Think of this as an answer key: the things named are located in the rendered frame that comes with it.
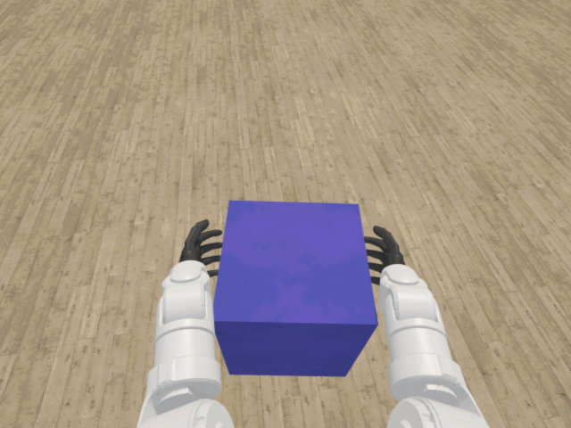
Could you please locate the right robot upper arm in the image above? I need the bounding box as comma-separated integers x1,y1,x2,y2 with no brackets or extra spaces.
387,396,490,428

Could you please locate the left robot upper arm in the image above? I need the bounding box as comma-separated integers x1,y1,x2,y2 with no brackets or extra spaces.
140,399,234,428

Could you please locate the left robot forearm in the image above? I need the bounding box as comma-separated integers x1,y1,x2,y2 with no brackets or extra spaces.
137,260,221,428

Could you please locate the left robot hand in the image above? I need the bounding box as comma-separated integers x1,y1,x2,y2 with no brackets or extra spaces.
179,219,223,277

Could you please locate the right robot forearm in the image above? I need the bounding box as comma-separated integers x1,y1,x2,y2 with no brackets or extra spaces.
378,264,486,422

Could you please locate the right robot hand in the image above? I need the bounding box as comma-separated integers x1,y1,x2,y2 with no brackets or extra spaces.
364,226,406,285

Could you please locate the carton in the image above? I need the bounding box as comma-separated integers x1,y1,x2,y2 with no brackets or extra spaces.
213,201,378,377

